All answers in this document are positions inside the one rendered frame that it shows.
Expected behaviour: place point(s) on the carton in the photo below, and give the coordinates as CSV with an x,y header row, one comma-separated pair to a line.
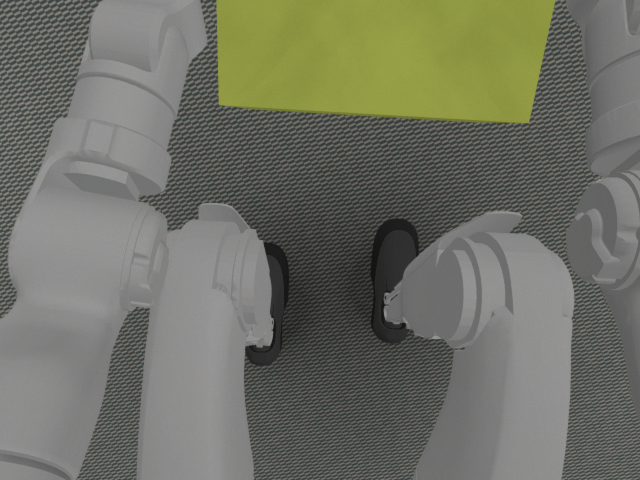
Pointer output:
x,y
449,60

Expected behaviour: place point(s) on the left robot upper arm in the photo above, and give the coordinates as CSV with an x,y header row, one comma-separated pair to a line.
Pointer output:
x,y
81,262

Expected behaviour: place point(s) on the robot left shin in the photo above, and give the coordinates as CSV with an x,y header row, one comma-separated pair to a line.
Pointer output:
x,y
261,334

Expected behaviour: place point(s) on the right robot forearm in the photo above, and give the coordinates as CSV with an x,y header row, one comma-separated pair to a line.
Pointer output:
x,y
611,50

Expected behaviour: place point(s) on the left robot forearm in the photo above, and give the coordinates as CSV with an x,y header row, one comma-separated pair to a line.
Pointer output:
x,y
128,90

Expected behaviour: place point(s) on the left robot foot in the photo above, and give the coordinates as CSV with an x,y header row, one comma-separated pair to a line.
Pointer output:
x,y
279,274

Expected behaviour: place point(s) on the right robot upper arm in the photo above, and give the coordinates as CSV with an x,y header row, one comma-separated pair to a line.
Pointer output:
x,y
603,247

